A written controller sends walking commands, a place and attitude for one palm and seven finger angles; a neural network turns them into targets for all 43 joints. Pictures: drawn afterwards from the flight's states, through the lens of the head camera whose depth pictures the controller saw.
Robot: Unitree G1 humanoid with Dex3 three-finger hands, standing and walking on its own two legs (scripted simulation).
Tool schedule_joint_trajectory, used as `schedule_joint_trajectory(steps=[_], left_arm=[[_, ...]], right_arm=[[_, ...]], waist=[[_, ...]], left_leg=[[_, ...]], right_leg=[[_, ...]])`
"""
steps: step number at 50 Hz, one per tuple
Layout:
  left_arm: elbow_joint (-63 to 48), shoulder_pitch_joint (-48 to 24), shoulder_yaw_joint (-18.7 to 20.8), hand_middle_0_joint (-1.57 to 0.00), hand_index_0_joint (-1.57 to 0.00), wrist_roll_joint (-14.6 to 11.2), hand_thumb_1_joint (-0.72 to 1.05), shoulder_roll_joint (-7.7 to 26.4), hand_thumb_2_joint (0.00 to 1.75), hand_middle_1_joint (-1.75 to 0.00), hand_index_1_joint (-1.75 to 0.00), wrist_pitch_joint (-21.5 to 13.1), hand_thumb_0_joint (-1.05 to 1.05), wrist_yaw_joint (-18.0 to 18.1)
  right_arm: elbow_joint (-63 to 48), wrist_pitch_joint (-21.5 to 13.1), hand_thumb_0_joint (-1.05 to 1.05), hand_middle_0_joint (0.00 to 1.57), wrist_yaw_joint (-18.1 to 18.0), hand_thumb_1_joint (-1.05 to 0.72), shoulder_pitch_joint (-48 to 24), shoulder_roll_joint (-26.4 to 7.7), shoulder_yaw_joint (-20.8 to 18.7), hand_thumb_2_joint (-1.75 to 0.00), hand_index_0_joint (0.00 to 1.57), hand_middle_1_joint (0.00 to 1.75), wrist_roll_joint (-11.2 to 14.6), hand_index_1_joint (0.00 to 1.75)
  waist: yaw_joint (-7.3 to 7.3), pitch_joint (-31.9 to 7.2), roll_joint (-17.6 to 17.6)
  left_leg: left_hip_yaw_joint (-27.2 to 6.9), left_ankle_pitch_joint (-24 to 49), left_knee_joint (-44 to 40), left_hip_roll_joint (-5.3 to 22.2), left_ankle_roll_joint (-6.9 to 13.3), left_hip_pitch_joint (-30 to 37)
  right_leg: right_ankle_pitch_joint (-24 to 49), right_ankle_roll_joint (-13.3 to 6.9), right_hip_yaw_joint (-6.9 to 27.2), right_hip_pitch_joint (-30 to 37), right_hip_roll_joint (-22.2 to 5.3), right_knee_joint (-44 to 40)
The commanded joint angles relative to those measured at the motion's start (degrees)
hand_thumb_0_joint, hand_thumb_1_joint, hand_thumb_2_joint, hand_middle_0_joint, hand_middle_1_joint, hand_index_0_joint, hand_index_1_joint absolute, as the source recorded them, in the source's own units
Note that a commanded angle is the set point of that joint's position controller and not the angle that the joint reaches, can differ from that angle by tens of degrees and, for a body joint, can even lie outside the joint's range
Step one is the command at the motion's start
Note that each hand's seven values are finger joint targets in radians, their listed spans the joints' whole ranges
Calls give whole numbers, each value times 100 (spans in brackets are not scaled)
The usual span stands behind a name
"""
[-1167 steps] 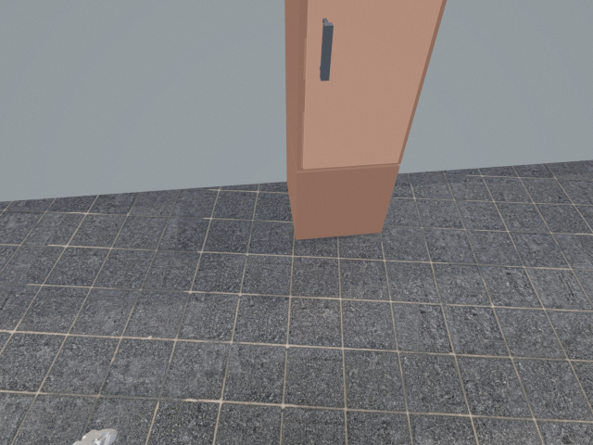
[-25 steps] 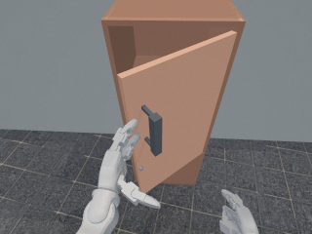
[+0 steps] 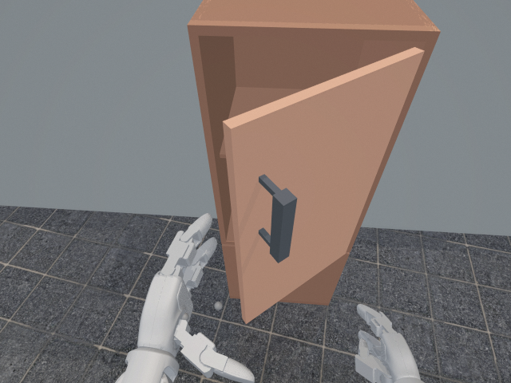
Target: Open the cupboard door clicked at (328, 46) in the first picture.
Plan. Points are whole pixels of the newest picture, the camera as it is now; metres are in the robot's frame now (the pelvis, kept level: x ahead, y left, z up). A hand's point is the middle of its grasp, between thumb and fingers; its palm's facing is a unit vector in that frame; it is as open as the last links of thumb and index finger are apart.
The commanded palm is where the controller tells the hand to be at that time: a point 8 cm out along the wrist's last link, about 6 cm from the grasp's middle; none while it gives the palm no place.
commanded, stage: draw the hand back to the body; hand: left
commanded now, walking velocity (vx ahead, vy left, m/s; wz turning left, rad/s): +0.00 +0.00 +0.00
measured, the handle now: (273, 219) +0.33 +0.01 +0.11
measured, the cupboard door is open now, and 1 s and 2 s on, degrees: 39 39 39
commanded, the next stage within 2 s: step back with the hand held close in 1.68 s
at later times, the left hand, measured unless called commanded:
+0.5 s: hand (184, 307) +0.18 +0.10 +0.14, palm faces +0.02 -1.00 -0.08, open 16.3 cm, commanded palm +0.14 +0.17 +0.15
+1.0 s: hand (101, 292) +0.18 +0.19 +0.16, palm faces +0.31 -0.88 -0.35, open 12.8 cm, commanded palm +0.13 +0.23 +0.18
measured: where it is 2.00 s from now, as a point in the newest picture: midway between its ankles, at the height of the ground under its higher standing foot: outside the picture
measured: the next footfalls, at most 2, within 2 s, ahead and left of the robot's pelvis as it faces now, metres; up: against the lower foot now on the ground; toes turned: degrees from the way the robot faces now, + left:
none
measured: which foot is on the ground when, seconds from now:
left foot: down 0.00-1.00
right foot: down 0.00-1.00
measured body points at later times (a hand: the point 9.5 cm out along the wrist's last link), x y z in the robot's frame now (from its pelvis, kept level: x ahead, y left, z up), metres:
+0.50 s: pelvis +0.00 -0.04 +0.00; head -0.02 -0.06 +0.45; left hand +0.17 +0.16 +0.14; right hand +0.19 -0.25 -0.06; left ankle -0.02 +0.06 -0.71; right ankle -0.01 -0.12 -0.71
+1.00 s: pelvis +0.00 -0.03 +0.03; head -0.02 -0.05 +0.48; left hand +0.16 +0.23 +0.18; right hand +0.19 -0.23 -0.05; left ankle -0.02 +0.06 -0.71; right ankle -0.01 -0.12 -0.71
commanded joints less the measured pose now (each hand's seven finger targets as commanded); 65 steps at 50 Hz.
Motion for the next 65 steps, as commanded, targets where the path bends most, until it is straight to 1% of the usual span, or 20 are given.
schedule_joint_trajectory(steps=[1, 5, 7, 8, 14, 20, 25, 30, 31, 32, 34, 37, 40, 43, 46, 48, 51, 59, 63, 65], left_arm=[[-1618, -312, -74, -15, -15, -94, -50, -211, 30, -30, -30, -477, 0, -85], [-1530, -147, 22, -15, -15, -106, -50, -93, 30, -30, -30, -529, 0, -115], [-1541, -32, 479, -15, -15, -118, -50, 304, 30, -30, -30, -513, 0, -123], [-1548, -20, 680, -15, -15, -127, -50, 466, 30, -30, -30, -482, 0, -126], [-1686, -364, 1084, -15, -15, -628, -50, 550, 30, -30, -30, -345, 0, -383], [-1471, -118, 1992, -15, -15, -1045, -50, 1096, 30, -30, -30, -190, 0, -796], [-1358, -200, 2589, -15, -15, -1403, -50, 1380, 30, -30, -30, -136, 0, -1148], [-1288, -441, 2976, -16, -16, -1684, -32, 1601, 37, -30, -30, -236, 0, -1448], [-1751, -628, 2954, -16, -16, -763, -29, 2365, 39, -30, -30, -445, 0, -716], [-1387, -258, 2780, -16, -16, -724, -26, 1874, 40, -30, -30, -435, 0, -422], [-1142, -169, 2726, -16, -16, -551, -18, 1799, 43, -30, -30, -496, 0, -158], [-1148, -196, 2842, -16, -16, -416, -8, 1913, 48, -30, -30, -653, 0, 23], [-1113, -302, 2881, -17, -17, -347, 2, 1943, 52, -30, -30, -760, 0, 124], [-1036, -368, 3146, -17, -17, -314, 13, 2164, 57, -30, -30, -786, 0, 206], [-1085, -410, 3133, -18, -18, -305, 23, 2063, 62, -30, -30, -795, 0, 220], [-966, -493, 3340, -18, -18, -295, 31, 2233, 64, -30, -30, -780, 0, 250], [-999, -471, 3410, -18, -18, -310, 41, 2161, 69, -30, -30, -782, 0, 236], [-888, -547, 3912, -19, -19, -337, 69, 2412, 81, -30, -30, -727, 0, 248], [-895, -788, 4199, -20, -20, -341, 83, 2638, 87, -30, -30, -720, 0, 269], [-876, -822, 4299, -20, -20, -373, 90, 2663, 90, -30, -30, -721, 0, 278]], right_arm=[[-1083, -409, 0, 20, -56, -90, -492, -588, -291, -90, 20, 30, 36, 30], [-1080, -511, 0, 20, -75, -90, -419, -617, -297, -90, 20, 30, 20, 30], [-1082, -492, 0, 20, -123, -90, -417, -635, -276, -90, 20, 30, 12, 30], [-1072, -478, 0, 20, -148, -90, -449, -637, -265, -90, 20, 30, 9, 30], [-993, -635, 0, 20, -309, -90, -572, -664, -179, -90, 20, 30, 78, 30], [-783, -878, 0, 20, -438, -90, -555, -723, -175, -90, 20, 30, 90, 30], [-630, -1033, 0, 20, -505, -90, -620, -749, -164, -90, 20, 30, 108, 30], [-461, -1259, 0, 20, -560, -90, -671, -803, -166, -90, 20, 30, 144, 30], [-444, -1210, 0, 20, -673, -90, -721, -696, -218, -90, 20, 30, 57, 30], [-357, -1205, 0, 20, -706, -90, -694, -611, -181, -90, 20, 30, -13, 30], [-212, -1148, 0, 20, -705, -90, -763, -634, -211, -90, 20, 30, -39, 30], [-104, -1103, 0, 20, -702, -90, -877, -666, -224, -90, 20, 30, -82, 30], [-13, -1083, 0, 20, -697, -90, -952, -671, -213, -90, 20, 30, -87, 30], [78, -1063, 0, 20, -709, -90, -1019, -711, -232, -90, 20, 30, -106, 30], [123, -1052, 0, 20, -681, -90, -1033, -702, -220, -90, 20, 30, -119, 30], [180, -1021, 0, 20, -670, -90, -1058, -737, -237, -90, 20, 30, -114, 30], [202, -969, 0, 20, -629, -90, -1057, -722, -239, -90, 20, 30, -114, 30], [270, -830, 0, 20, -549, -90, -1039, -760, -294, -90, 20, 30, -103, 30], [306, -779, 0, 20, -539, -90, -1041, -796, -324, -90, 20, 30, -74, 30], [314, -770, 0, 20, -531, -90, -1011, -780, -337, -90, 20, 30, -73, 30]], waist=[[-105, -681, -202], [-111, -613, -305], [-40, -666, -350], [39, -692, -167], [-47, -431, -224], [32, -411, -492], [49, -392, -430], [74, -386, -234], [186, -107, -117], [99, 191, -163], [77, 332, -389], [110, 169, -175], [127, 181, 100], [181, 63, -91], [176, 52, -66], [203, 108, -69], [214, 72, 90], [255, 102, 33], [265, 96, 366], [259, -7, 331]], left_leg=[[-712, 2407, -727, 593, -601, 519], [-674, 2072, -651, 527, -520, 313], [-576, 1862, -655, 471, -464, 179], [-542, 1812, -683, 440, -457, 171], [-443, 1378, -743, 395, -328, 115], [-307, 1303, -685, 324, -257, 7], [-275, 1327, -598, 281, -271, -13], [-310, 1321, -636, 281, -275, 153], [-269, 1333, -845, 363, -297, 289], [-246, 1231, -877, 344, -310, 328], [-212, 1226, -978, 378, -272, 588], [-209, 1348, -1322, 373, -236, 940], [-256, 1397, -1686, 385, -241, 1177], [-301, 1635, -1914, 417, -243, 1339], [-336, 1887, -2109, 442, -264, 1461], [-349, 1943, -2206, 460, -282, 1471], [-348, 2211, -2294, 483, -318, 1566], [-426, 2955, -2418, 574, -466, 1625], [-429, 3028, -2435, 592, -518, 1672], [-435, 3098, -2439, 604, -541, 1761]], right_leg=[[1419, -87, -262, -45, 35, -230], [1378, -93, -245, -59, 35, -235], [1427, -104, -192, 93, 27, -282], [1420, -125, -165, 180, 15, -304], [1276, -73, -82, 293, 6, -642], [1381, 20, 172, 605, -95, -1023], [1665, 152, 473, 821, -255, -1280], [1479, 168, 542, 862, -301, -1474], [1226, 49, 793, 824, -395, -1852], [873, 49, 801, 733, -448, -2061], [570, 44, 750, 717, -432, -2297], [672, 14, 509, 992, -356, -2318], [829, -14, 295, 1182, -268, -2300], [1183, -20, 207, 1456, -210, -2285], [1493, -26, 135, 1629, -169, -2246], [1535, -40, 138, 1710, -162, -2300], [1759, -53, 122, 1828, -142, -2276], [2173, -72, 67, 2037, -91, -2231], [2132, -96, 85, 2051, -89, -2269], [2156, -88, 86, 2056, -87, -2269]])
